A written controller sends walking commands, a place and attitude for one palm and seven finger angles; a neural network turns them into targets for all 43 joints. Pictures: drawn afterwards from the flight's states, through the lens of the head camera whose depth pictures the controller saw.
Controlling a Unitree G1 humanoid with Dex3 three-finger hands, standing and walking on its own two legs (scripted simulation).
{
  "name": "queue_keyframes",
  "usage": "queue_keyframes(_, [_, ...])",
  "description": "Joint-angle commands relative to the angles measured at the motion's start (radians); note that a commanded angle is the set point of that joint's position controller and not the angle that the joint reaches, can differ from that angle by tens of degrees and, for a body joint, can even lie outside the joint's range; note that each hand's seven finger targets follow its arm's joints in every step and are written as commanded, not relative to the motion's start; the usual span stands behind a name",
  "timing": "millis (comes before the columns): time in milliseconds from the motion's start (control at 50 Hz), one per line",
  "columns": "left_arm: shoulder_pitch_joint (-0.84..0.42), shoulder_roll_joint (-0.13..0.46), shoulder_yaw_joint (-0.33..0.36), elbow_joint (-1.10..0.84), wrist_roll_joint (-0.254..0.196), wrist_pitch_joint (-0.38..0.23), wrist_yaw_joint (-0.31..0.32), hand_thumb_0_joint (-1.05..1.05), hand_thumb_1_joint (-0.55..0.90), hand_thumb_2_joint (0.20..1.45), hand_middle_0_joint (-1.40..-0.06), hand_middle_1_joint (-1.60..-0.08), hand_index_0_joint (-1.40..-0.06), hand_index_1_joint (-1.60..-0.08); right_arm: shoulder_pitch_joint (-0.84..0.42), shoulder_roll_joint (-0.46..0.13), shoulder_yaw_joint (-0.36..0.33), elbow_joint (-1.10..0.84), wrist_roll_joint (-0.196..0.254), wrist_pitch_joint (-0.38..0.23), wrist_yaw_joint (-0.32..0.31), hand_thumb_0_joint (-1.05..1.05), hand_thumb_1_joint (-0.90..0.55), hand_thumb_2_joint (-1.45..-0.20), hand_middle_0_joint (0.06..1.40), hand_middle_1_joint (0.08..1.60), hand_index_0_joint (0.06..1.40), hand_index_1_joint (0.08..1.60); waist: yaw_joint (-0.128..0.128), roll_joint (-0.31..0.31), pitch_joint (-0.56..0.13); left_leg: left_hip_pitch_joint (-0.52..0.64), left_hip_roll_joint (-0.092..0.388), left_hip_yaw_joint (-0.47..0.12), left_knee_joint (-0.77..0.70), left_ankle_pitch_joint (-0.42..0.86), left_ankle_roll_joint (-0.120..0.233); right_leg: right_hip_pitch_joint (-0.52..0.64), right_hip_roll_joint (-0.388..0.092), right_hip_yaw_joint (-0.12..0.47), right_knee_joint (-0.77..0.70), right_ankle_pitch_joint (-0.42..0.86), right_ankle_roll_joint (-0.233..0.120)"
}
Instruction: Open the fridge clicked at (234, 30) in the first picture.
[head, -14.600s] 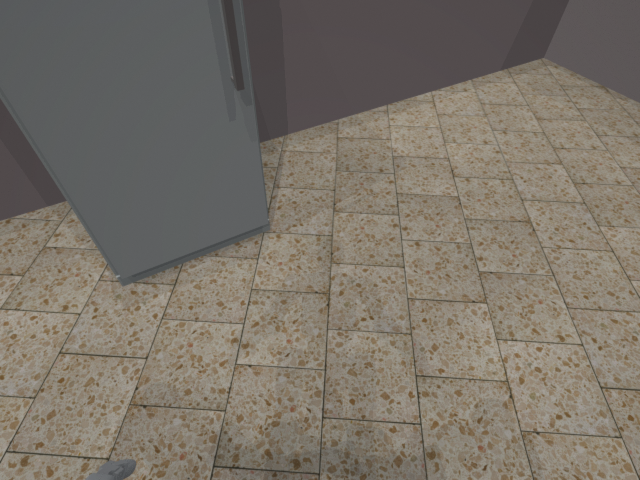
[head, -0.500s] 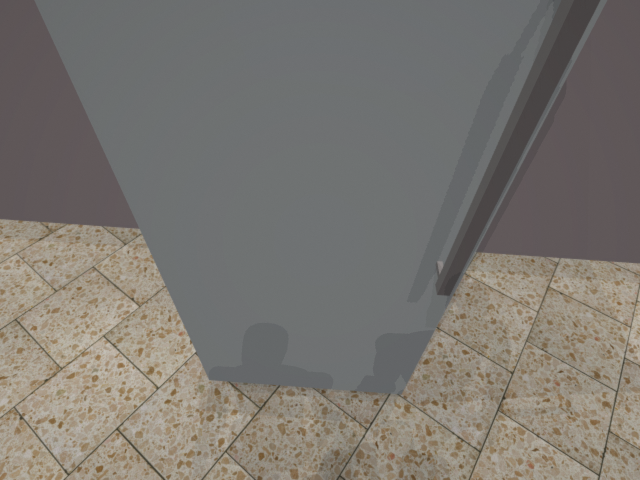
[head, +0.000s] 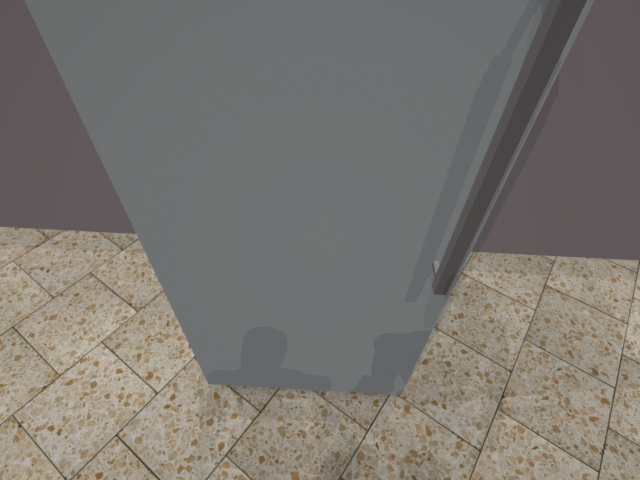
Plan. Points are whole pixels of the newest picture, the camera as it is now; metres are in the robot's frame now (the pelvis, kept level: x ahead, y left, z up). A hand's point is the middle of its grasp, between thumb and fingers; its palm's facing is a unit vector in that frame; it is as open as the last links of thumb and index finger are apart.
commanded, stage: look again from close up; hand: right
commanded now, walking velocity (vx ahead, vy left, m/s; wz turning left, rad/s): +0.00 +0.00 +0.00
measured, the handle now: (480, 177) +0.46 -0.18 +0.16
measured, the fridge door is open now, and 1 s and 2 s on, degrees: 0 0 0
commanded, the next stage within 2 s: raise the hand to about handle height in 0.56 s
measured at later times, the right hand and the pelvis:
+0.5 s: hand out of the picture +0.00 -0.19 -0.17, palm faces +0.01 +0.98 -0.21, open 7.4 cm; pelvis +0.00 -0.01 +0.00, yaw +0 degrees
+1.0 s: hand (499, 463) +0.17 -0.19 -0.02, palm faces -0.04 +1.00 +0.00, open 8.2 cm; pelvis -0.04 -0.02 -0.06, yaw -1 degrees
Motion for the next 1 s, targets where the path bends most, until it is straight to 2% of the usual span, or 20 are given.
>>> queue_keyframes(0, [0.04, 0.114, 0.023, -0.028, 0.002, -0.015, 0.008, 0.0, 0.9, 0.9, -0.2, -0.3, -0.2, -0.3, 0.04, -0.133, -0.023, -0.038, -0.002, -0.016, -0.005, 0.0, -0.9, -0.9, 0.2, 0.3, 0.2, 0.3, -0.002, 0.008, 0.014, -0.052, 0.15, -0.133, -0.085, 0.152, -0.009, 0.004, -0.073, 0.079, -0.047, 0.088, -0.035])
queue_keyframes(280, [0.053, 0.1, 0.024, -0.017, 0.001, -0.014, 0.008, 0.0, 0.9, 0.9, -0.2, -0.3, -0.2, -0.3, 0.052, -0.119, -0.021, -0.029, -0.003, -0.015, -0.006, 0.0, -0.9, -0.9, 0.2, 0.3, 0.2, 0.3, -0.002, 0.017, 0.024, -0.066, 0.146, -0.131, -0.088, 0.126, -0.009, 0.007, -0.074, 0.08, -0.051, 0.084, -0.037])
queue_keyframes(360, [0.048, 0.103, 0.022, -0.015, 0.002, -0.017, 0.008, 0.0, 0.9, 0.9, -0.2, -0.3, -0.2, -0.3, 0.049, -0.12, -0.022, -0.025, -0.001, -0.014, -0.006, 0.0, -0.9, -0.9, 0.2, 0.3, 0.2, 0.3, -0.006, -0.01, 0.031, -0.067, 0.146, -0.132, -0.086, 0.103, -0.008, -0.006, -0.074, 0.085, -0.058, 0.079, -0.039])
queue_keyframes(620, [0.052, 0.1, 0.024, -0.014, 0.0, -0.018, 0.008, 0.0, 0.9, 0.9, -0.2, -0.3, -0.2, -0.3, 0.057, -0.118, -0.023, -0.024, -0.003, -0.017, -0.007, 0.0, -0.9, -0.9, 0.2, 0.3, 0.2, 0.3, -0.004, 0.01, 0.021, -0.06, 0.15, -0.129, -0.085, 0.128, -0.011, 0.002, -0.073, 0.085, -0.055, 0.091, -0.039])
queue_keyframes(640, [-0.039, 0.087, 0.025, -0.082, -0.009, -0.026, -0.001, 0.0, 0.9, 0.9, -0.2, -0.3, -0.2, -0.3, 0.141, -0.083, -0.02, 0.012, -0.015, -0.03, -0.053, 0.0, -0.9, -0.9, 0.2, 0.3, 0.2, 0.3, -0.03, 0.012, 0.056, -0.058, 0.229, -0.182, -0.055, 0.57, -0.07, -0.094, -0.069, 0.026, 0.187, 0.082, -0.012])
queue_keyframes(660, [-0.01, 0.257, 0.049, -0.427, -0.066, -0.157, 0.049, 0.0, 0.9, 0.9, -0.2, -0.3, -0.2, -0.3, -0.61, -0.342, -0.164, -1.467, 0.208, -0.253, -0.025, 0.0, -0.877, -0.89, 0.202, 0.315, 0.202, 0.315, 0.097, -0.151, -0.437, 0.037, 0.115, -0.1, 0.032, 0.377, -0.038, 0.187, 0.056, 0.059, 0.032, 0.169, -0.053])
queue_keyframes(680, [-0.096, 0.162, 0.026, -0.411, -0.064, -0.228, 0.086, 0.0, 0.9, 0.9, -0.2, -0.3, -0.2, -0.3, -0.444, -0.418, -0.255, -1.443, 0.151, -0.254, -0.077, 0.0, -0.853, -0.88, 0.203, 0.33, 0.203, 0.33, 0.018, -0.251, -0.355, -0.022, 0.065, -0.071, 0.059, 0.197, -0.027, 0.196, 0.036, 0.003, 0.043, 0.171, -0.05])
queue_keyframes(700, [-0.079, 0.138, 0.035, -0.44, -0.048, -0.271, 0.078, 0.0, 0.9, 0.9, -0.2, -0.3, -0.2, -0.3, 0.049, -0.087, -0.065, -1.204, 0.162, -0.145, -0.066, 0.0, -0.83, -0.87, 0.205, 0.345, 0.205, 0.345, 0.003, -0.244, -0.274, -0.056, 0.052, 0.021, 0.089, 0.094, -0.016, 0.106, 0.023, 0.024, 0.022, 0.154, -0.048])
queue_keyframes(720, [-0.066, 0.15, 0.037, -0.404, -0.068, -0.278, 0.078, 0.0, 0.9, 0.9, -0.2, -0.3, -0.2, -0.3, 0.075, -0.017, -0.077, -1.062, 0.193, -0.116, -0.062, 0.0, -0.807, -0.86, 0.207, 0.36, 0.207, 0.36, 0.039, -0.086, -0.127, -0.149, 0.05, 0.049, 0.074, 0.047, -0.033, 0.005, 0.028, 0.051, 0.061, 0.066, -0.043])
queue_keyframes(740, [-0.084, 0.175, 0.052, -0.463, -0.063, -0.291, 0.073, 0.0, 0.9, 0.9, -0.2, -0.3, -0.2, -0.3, -0.018, -0.037, -0.086, -1.104, 0.212, -0.169, -0.038, 0.0, -0.783, -0.85, 0.208, 0.375, 0.208, 0.375, 0.063, 0.009, 0.0, -0.255, 0.053, 0.053, 0.069, -0.042, -0.05, -0.089, 0.033, 0.073, 0.098, -0.031, -0.046])
queue_keyframes(760, [-0.074, 0.187, 0.071, -0.467, -0.045, -0.295, 0.068, 0.0, 0.9, 0.9, -0.2, -0.3, -0.2, -0.3, 0.007, -0.058, -0.132, -1.003, 0.218, -0.232, -0.007, 0.0, -0.76, -0.84, 0.21, 0.39, 0.21, 0.39, 0.07, 0.133, 0.03, -0.358, 0.051, 0.05, 0.079, -0.161, -0.058, -0.172, 0.04, 0.071, 0.153, -0.096, -0.043])
queue_keyframes(780, [-0.084, 0.182, 0.081, -0.5, -0.04, -0.298, 0.055, 0.0, 0.9, 0.9, -0.2, -0.3, -0.2, -0.3, 0.129, -0.037, -0.157, -0.9, 0.226, -0.296, 0.042, 0.0, -0.737, -0.83, 0.212, 0.405, 0.212, 0.405, 0.025, 0.179, 0.048, -0.4, 0.05, 0.046, 0.115, -0.228, -0.051, -0.252, 0.05, 0.068, 0.201, -0.127, -0.034])
queue_keyframes(800, [-0.102, 0.173, 0.083, -0.528, -0.029, -0.3, 0.039, 0.0, 0.9, 0.9, -0.2, -0.3, -0.2, -0.3, 0.219, 0.0, -0.15, -0.843, 0.242, -0.374, 0.105, 0.0, -0.713, -0.82, 0.213, 0.42, 0.213, 0.42, -0.012, 0.222, 0.016, -0.441, 0.049, 0.037, 0.175, -0.283, -0.047, -0.34, 0.058, 0.058, 0.256, -0.152, -0.022])
queue_keyframes(820, [-0.122, 0.174, 0.091, -0.56, -0.024, -0.304, 0.022, 0.0, 0.9, 0.9, -0.2, -0.3, -0.2, -0.3, 0.272, 0.02, -0.144, -0.822, 0.26, -0.456, 0.175, 0.0, -0.69, -0.81, 0.215, 0.435, 0.215, 0.435, -0.033, 0.245, -0.012, -0.477, 0.049, 0.025, 0.238, -0.305, -0.043, -0.414, 0.06, 0.053, 0.317, -0.17, -0.016])
queue_keyframes(840, [-0.13, 0.177, 0.099, -0.591, -0.022, -0.305, 0.002, 0.0, 0.9, 0.9, -0.2, -0.3, -0.2, -0.3, 0.302, 0.024, -0.139, -0.827, 0.274, -0.534, 0.247, 0.0, -0.667, -0.8, 0.217, 0.45, 0.217, 0.45, -0.042, 0.234, -0.054, -0.484, 0.053, 0.007, 0.289, -0.299, -0.038, -0.466, 0.064, 0.048, 0.372, -0.176, -0.012])
queue_keyframes(860, [-0.144, 0.184, 0.106, -0.632, -0.022, -0.306, -0.016, 0.0, 0.9, 0.9, -0.2, -0.3, -0.2, -0.3, 0.314, -0.008, -0.155, -0.833, 0.278, -0.596, 0.315, 0.0, -0.643, -0.79, 0.218, 0.465, 0.218, 0.465, -0.04, 0.203, -0.09, -0.477, 0.06, -0.015, 0.328, -0.267, -0.033, -0.5, 0.07, 0.044, 0.426, -0.172, -0.011])
queue_keyframes(880, [-0.134, 0.194, 0.119, -0.658, -0.034, -0.297, -0.03, 0.0, 0.9, 0.9, -0.2, -0.3, -0.2, -0.3, 0.348, -0.078, -0.225, -0.788, 0.277, -0.617, 0.372, 0.0, -0.62, -0.78, 0.22, 0.48, 0.22, 0.48, -0.054, 0.13, -0.122, -0.451, 0.068, -0.043, 0.361, -0.207, -0.02, -0.509, 0.073, 0.036, 0.464, -0.136, -0.012])
queue_keyframes(920, [-0.162, 0.194, 0.109, -0.74, -0.05, -0.28, -0.026, 0.0, 0.9, 0.9, -0.2, -0.3, -0.2, -0.3, 0.278, -0.118, -0.242, -0.94, 0.302, -0.57, 0.416, 0.0, -0.573, -0.76, 0.223, 0.51, 0.223, 0.51, -0.07, 0.07, -0.213, -0.441, 0.076, -0.064, 0.389, -0.205, -0.028, -0.54, 0.081, 0.015, 0.484, -0.144, -0.029])
queue_keyframes(940, [-0.164, 0.19, 0.108, -0.771, -0.054, -0.271, -0.017, 0.0, 0.9, 0.9, -0.2, -0.3, -0.2, -0.3, 0.253, -0.129, -0.261, -1.016, 0.324, -0.528, 0.412, 0.0, -0.55, -0.75, 0.225, 0.525, 0.225, 0.525, -0.071, 0.062, -0.248, -0.43, 0.075, -0.068, 0.386, -0.229, -0.035, -0.538, 0.083, 0.009, 0.489, -0.153, -0.035])
queue_keyframes(980, [-0.142, 0.183, 0.099, -0.794, -0.05, -0.254, 0.003, 0.0, 0.9, 0.9, -0.2, -0.3, -0.2, -0.3, 0.162, -0.149, -0.282, -1.17, 0.35, -0.476, 0.373, 0.0, -0.503, -0.73, 0.228, 0.555, 0.228, 0.555, -0.052, 0.01, -0.262, -0.459, 0.058, -0.06, 0.395, -0.243, -0.038, -0.517, 0.071, 0.034, 0.489, -0.16, -0.042])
